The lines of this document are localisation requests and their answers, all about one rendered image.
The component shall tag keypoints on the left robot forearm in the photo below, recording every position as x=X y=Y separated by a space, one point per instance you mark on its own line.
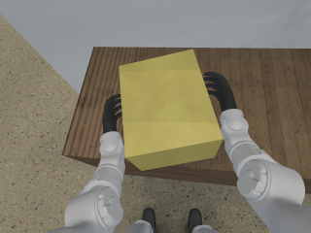
x=110 y=170

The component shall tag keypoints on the right robot hand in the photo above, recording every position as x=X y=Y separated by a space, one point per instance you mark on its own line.
x=224 y=93

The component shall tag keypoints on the robot left shin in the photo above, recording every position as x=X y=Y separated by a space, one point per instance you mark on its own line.
x=143 y=221

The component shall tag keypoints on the pedestal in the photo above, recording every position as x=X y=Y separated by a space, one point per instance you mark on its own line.
x=272 y=87

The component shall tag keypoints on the left robot foot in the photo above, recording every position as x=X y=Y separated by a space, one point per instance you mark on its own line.
x=150 y=217

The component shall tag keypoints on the robot left upper arm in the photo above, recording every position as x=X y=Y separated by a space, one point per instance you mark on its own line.
x=96 y=211

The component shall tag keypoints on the robot right upper arm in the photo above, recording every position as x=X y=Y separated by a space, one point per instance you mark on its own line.
x=275 y=193

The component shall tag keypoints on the left robot hand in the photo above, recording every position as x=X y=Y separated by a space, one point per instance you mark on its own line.
x=109 y=118

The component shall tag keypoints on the right robot forearm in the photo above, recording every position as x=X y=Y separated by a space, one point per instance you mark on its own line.
x=239 y=146

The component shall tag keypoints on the carton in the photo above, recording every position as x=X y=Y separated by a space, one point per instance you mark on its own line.
x=167 y=115

